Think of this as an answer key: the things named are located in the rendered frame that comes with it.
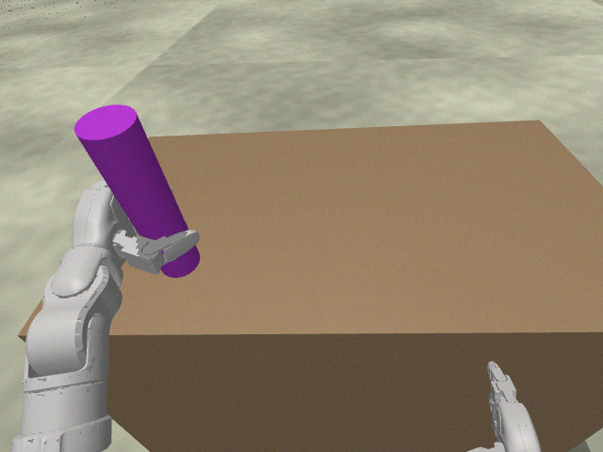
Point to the left robot hand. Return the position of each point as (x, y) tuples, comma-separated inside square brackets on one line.
[(100, 221)]

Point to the left robot arm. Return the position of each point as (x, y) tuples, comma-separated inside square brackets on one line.
[(67, 352)]

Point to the can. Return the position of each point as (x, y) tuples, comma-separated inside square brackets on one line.
[(116, 142)]

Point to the right robot hand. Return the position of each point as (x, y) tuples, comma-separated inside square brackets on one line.
[(511, 421)]

